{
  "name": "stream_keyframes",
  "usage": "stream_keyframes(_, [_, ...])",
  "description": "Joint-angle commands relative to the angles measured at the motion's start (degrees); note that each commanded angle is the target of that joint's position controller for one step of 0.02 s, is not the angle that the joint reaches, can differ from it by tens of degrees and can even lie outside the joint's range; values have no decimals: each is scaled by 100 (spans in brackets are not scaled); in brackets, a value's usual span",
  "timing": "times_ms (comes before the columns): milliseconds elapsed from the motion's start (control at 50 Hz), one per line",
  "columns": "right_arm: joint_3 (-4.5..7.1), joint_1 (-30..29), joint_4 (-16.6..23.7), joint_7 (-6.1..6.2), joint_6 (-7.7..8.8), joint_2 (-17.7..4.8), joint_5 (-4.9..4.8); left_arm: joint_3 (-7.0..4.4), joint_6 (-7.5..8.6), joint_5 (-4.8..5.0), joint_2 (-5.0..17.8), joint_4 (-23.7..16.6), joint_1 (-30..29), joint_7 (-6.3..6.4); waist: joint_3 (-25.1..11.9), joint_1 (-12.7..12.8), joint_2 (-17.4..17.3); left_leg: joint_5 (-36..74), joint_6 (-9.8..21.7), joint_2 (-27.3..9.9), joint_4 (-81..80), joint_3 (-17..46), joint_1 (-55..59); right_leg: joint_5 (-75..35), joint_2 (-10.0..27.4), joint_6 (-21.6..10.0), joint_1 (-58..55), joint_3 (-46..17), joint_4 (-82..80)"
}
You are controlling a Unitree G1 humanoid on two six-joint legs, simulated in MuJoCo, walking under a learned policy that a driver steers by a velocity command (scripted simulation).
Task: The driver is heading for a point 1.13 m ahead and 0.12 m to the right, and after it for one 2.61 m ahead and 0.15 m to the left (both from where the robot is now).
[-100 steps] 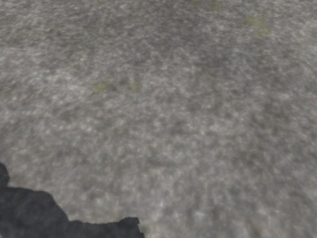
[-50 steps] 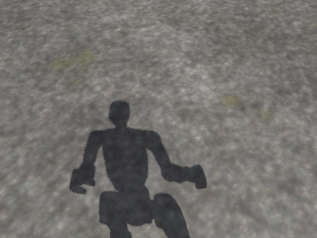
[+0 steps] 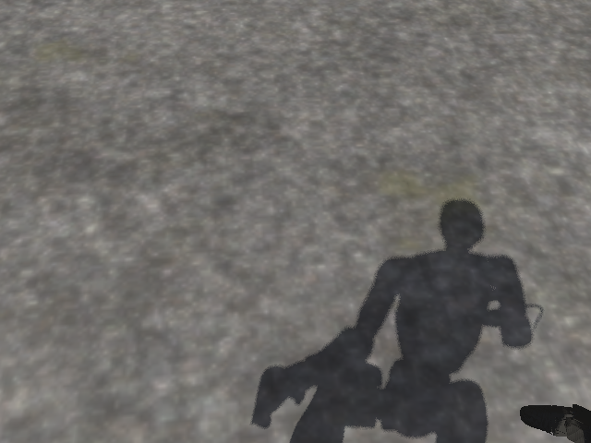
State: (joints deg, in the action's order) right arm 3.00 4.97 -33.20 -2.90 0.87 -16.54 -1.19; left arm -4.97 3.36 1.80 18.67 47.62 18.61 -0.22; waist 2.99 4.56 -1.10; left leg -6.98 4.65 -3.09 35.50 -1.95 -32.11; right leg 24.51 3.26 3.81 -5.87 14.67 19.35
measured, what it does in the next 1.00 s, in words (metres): walks ahead, turning right: left foot, then right foot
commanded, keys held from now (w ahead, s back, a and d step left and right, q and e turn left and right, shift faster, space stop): w+q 0.06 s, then w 0.10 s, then e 0.80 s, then no key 0.04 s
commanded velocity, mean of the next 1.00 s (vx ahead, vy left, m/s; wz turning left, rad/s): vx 0.19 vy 0.00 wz -0.19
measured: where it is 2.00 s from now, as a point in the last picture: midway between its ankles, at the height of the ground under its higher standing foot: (313, 442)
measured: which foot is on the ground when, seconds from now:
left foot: up 0.00-0.00, down 0.02-0.50, up 0.52-0.90, down 0.92-1.00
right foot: down 0.00-0.02, up 0.04-0.46, down 0.48-0.92, up 0.94-1.00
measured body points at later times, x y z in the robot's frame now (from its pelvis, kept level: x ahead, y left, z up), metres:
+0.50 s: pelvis +0.27 +0.01 +0.00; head +0.30 +0.01 +0.45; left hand +0.43 +0.27 -0.09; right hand +0.38 -0.27 -0.11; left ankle +0.15 +0.10 -0.72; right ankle +0.40 -0.08 -0.72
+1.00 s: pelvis +0.35 +0.05 +0.01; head +0.39 +0.06 +0.46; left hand +0.59 +0.28 -0.08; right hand +0.40 -0.26 -0.08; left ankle +0.41 +0.16 -0.72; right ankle +0.37 -0.07 -0.69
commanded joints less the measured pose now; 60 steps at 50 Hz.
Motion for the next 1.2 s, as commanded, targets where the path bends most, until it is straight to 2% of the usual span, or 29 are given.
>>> stream_keyframes(20, [658, 2206, -161, 138, -46, -1375, -46, -144, -12, -53, 892, -466, -242, 75, -1252, -1485, 50, -53, 598, 392, -268, 199, 3643, -4562, 872, -577, 1841, -104, 3260])
stream_keyframes(40, [742, 1977, -108, 184, -7, -2112, -107, 141, 102, -303, 32, -849, 254, 24, -1660, -702, -1680, -1301, 1620, -1140, -889, 3585, 5264, 642, -255, -204, 4397, -491, 5388])
stream_keyframes(60, [582, 2080, 147, 128, 123, -1654, -65, 116, 297, -120, 448, -907, -260, -28, -2498, -1095, -1003, -2195, 1872, -1555, -1802, 5110, 5533, 988, -404, -274, 4950, -1906, 6054])
stream_keyframes(80, [451, 1929, 22, 96, 222, -1246, 9, 27, 388, 106, 798, -1031, -769, -69, -1699, -1173, -602, -1736, 1541, -1485, -1959, 4301, 5063, 394, -142, -388, 5390, -1935, 6012])
stream_keyframes(100, [395, 1661, -9, 99, 271, -1100, 10, 79, 444, 69, 684, -1021, -811, -50, -1218, -947, -289, -1087, 1368, -1280, -1899, 3575, 4293, -101, 121, -468, 5228, -1890, 5549])
stream_keyframes(120, [328, 1262, 18, 115, 278, -899, 32, 76, 450, -82, 660, -946, -799, -14, -918, -722, -81, -371, 1214, -1086, -1863, 2978, 3554, -424, 333, -444, 4875, -1881, 5076])
stream_keyframes(140, [254, 999, 83, 143, 289, -739, 116, 50, 398, -130, 691, -879, -676, -22, -806, -523, -192, 260, 1152, -938, -1964, 2576, 3013, -659, 480, -427, 4450, -1917, 4819])
stream_keyframes(240, [214, 828, -197, 276, 375, -808, 170, 146, 120, -203, 342, -719, -626, -36, -438, -337, -121, 3022, 1052, -714, -2213, 1119, 2090, -1378, 422, -69, 3991, -1597, 3755])
stream_keyframes(320, [164, 923, -456, 354, 340, -760, 226, 251, 146, -155, 117, -759, -1155, -129, -389, -637, -216, 2839, 661, -371, -2235, 254, 2029, -3195, 143, -143, 3396, -1419, 2088])
stream_keyframes(420, [211, 877, -727, 386, 233, -878, 170, 123, 141, -147, 415, -964, -1339, -290, -310, -672, -296, 2775, 549, -840, -1658, 288, 2895, -2606, -76, -440, 3616, -1528, 1481])
stream_keyframes(480, [234, 686, -697, 514, 64, -854, 61, -58, 136, -229, 691, -858, -463, -338, -682, -208, -197, 3501, 206, -616, -48, 118, 3015, -2467, -441, -737, 2740, -1253, 878])
stream_keyframes(500, [207, 879, -592, 560, 59, -804, 176, -179, 135, -241, 1096, -869, -53, -272, -1170, -113, 460, 2349, -178, -124, 1342, -159, 2417, -4788, 99, -1049, 1689, -2114, 851])
stream_keyframes(520, [68, 1569, -492, 504, 90, -343, 371, -199, 96, -276, 1448, -1007, -107, -206, -1797, -584, 1721, -2489, -644, 899, 3372, -109, 520, -6793, 1464, -2161, -51, -4126, 1027])
stream_keyframes(540, [46, 1597, -556, 409, 112, -547, 255, -111, 43, -274, 1070, -1105, -3, -185, -2597, -345, 1457, -3204, -723, 1015, 4243, 826, -135, -5457, 1754, -2672, -581, -5273, 502])
stream_keyframes(560, [114, 1152, -500, 373, 78, -817, 83, -86, -9, -211, 876, -1243, -315, -161, -2167, -220, 893, -2798, -685, 712, 4470, 996, -448, -4163, 1523, -2459, -190, -4805, 342])
stream_keyframes(600, [121, 563, -375, 439, -53, -780, 126, -3, -152, -108, 620, -1335, -697, -56, -1236, -298, 179, -2128, -691, 370, 3874, 887, -547, -2560, 1146, -2012, 1091, -4182, 7])
stream_keyframes(640, [123, 575, -331, 478, -144, -676, 142, -12, -255, -178, 633, -1410, -916, 6, -851, -527, 496, -1877, -711, 307, 2813, 800, 33, -1907, 692, -1753, 2015, -3803, -262])
stream_keyframes(680, [80, 686, -421, 512, -117, -500, 151, -76, -318, -228, 736, -1451, -899, 63, -903, -522, 728, -1866, -819, 440, 2014, 655, 362, -2297, 515, -1738, 2172, -3593, -235])
stream_keyframes(740, [74, 669, -497, 520, -92, -487, 154, -162, -395, -162, 892, -1506, -889, 151, -1156, -457, 753, -1406, -925, 474, 1349, 729, 684, -2052, 461, -1705, 2197, -3630, -148])
stream_keyframes(840, [124, 467, -454, 448, 0, -535, 104, -185, -551, -142, 862, -1592, -939, 174, -1000, -335, 978, -1168, -866, 540, 482, 780, 946, -1073, 364, -1522, 2259, -4082, -110])
stream_keyframes(900, [183, 735, -546, 384, 113, -549, 78, -175, -627, -78, 803, -1636, -1055, 186, -930, -528, 1034, -592, -658, 561, -868, 643, 1621, -1148, 179, -1301, 2325, -4202, 214])
stream_keyframes(920, [254, 863, -571, 395, 131, -740, 117, -140, -634, -60, 682, -1629, -951, 191, -935, -547, 850, -377, -491, 172, -1344, 876, 2113, -816, -48, -1079, 2618, -4051, 516])
stream_keyframes(940, [362, 865, -510, 434, 98, -1232, 252, -67, -619, -92, 417, -1691, -822, 166, -889, -399, -235, -389, 51, -1019, -1741, 2042, 2529, 147, -576, -735, 3375, -3309, 1555])
stream_keyframes(960, [414, 706, -522, 427, 54, -1386, 434, -121, -546, -72, 538, -1840, -914, 141, -608, -328, -1676, 407, 837, -1801, -2053, 3169, 2174, 979, -1207, -439, 4081, -2254, 2929])
stream_keyframes(980, [310, 439, -340, 439, 81, -1023, 430, -238, -499, -162, 910, -1682, -723, 134, -624, -327, -1140, 776, 1013, -1870, -1910, 3044, 2083, 873, -864, -249, 4044, -2433, 4007])
stream_keyframes(1020, [215, 145, -276, 471, 79, -695, 232, -253, -571, -133, 788, -1367, -463, 164, -607, -218, -517, 1101, 614, -1220, -1580, 2048, 2209, 361, -839, -51, 4033, -2364, 4706])
stream_keyframes(1060, [166, 254, -332, 478, 48, -641, 151, -149, -630, -125, 484, -1353, -520, 170, -548, -328, -528, 1698, 651, -1050, -1487, 1641, 2332, 134, -834, 99, 4098, -2283, 4920])
stream_keyframes(1140, [202, 813, -529, 492, -21, -763, 110, 48, -552, -93, 182, -1569, -1121, 69, -571, -768, -1048, -1398, 633, -857, -2064, 1634, 2701, -116, -531, 97, 3849, -1697, 3293])
stream_keyframes(1200, [267, 929, -597, 441, -6, -1020, 74, 97, -416, -84, 204, -1582, -1261, -3, -312, -841, -1125, -1759, 677, -972, -2240, 1659, 2245, 263, -485, -142, 2972, -1329, 2059])
Keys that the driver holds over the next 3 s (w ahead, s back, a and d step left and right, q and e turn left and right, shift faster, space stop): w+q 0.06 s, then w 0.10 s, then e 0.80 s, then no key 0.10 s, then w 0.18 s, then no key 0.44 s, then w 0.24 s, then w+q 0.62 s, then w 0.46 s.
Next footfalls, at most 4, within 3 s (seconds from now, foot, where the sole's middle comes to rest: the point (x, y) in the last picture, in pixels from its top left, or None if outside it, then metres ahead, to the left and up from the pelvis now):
0.02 left None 0.18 0.10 -0.76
0.48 right None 0.44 -0.08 -0.76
0.92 left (249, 434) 0.45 0.15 -0.76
1.30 right None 0.35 -0.08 -0.76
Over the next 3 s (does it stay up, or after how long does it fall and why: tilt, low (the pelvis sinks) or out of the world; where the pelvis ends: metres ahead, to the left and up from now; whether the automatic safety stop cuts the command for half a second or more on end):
stays up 1.02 -0.13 0.02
